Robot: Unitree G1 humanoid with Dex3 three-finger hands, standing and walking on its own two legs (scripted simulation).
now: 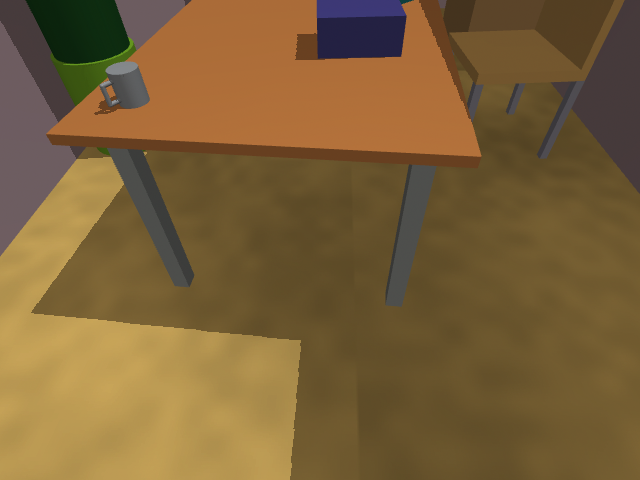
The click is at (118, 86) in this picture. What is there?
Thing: mug
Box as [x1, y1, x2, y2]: [99, 61, 149, 108]
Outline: 136,63 129,61 119,62 112,64 106,68 106,73 109,79 101,83 99,86 109,106 119,103 122,107 133,108 141,106 149,100
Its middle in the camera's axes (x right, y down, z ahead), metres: -0.51 -0.39 +1.01
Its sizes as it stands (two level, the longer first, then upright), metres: 0.113 0.079 0.092
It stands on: a support 0.75 m high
